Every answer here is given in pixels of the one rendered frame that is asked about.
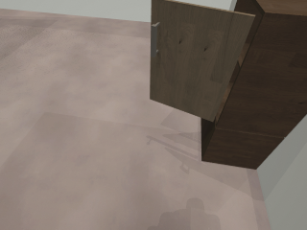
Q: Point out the handle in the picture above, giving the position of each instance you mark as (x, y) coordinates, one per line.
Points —
(154, 39)

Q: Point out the cupboard door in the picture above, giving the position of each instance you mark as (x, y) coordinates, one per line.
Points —
(198, 49)

